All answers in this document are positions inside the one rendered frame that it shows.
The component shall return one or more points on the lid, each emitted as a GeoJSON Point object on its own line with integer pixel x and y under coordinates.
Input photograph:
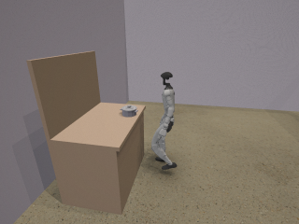
{"type": "Point", "coordinates": [126, 108]}

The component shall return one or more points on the robot left forearm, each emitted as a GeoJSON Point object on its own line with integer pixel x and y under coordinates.
{"type": "Point", "coordinates": [169, 115]}

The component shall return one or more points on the table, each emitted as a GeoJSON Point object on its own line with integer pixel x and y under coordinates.
{"type": "Point", "coordinates": [95, 151]}

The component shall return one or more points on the right robot shin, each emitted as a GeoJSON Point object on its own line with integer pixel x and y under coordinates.
{"type": "Point", "coordinates": [162, 145]}

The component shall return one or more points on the robot left hand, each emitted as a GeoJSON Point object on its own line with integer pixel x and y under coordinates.
{"type": "Point", "coordinates": [162, 133]}

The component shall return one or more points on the robot right foot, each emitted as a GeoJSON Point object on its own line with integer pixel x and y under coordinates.
{"type": "Point", "coordinates": [159, 159]}

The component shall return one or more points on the pot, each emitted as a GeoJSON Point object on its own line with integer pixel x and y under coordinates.
{"type": "Point", "coordinates": [128, 114]}

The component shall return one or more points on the robot left upper arm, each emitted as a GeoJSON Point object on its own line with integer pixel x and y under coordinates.
{"type": "Point", "coordinates": [168, 98]}

